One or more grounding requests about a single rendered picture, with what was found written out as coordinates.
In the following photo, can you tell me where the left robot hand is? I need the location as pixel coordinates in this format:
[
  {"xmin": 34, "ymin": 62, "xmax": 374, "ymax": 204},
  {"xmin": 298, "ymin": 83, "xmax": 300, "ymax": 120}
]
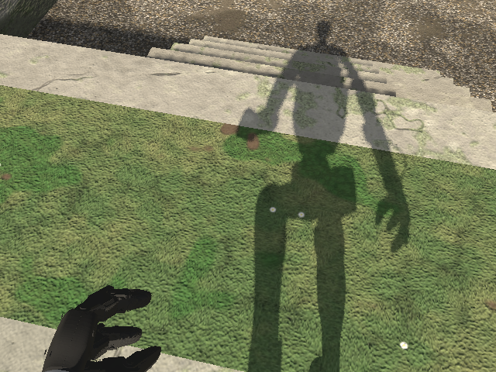
[{"xmin": 42, "ymin": 285, "xmax": 161, "ymax": 372}]

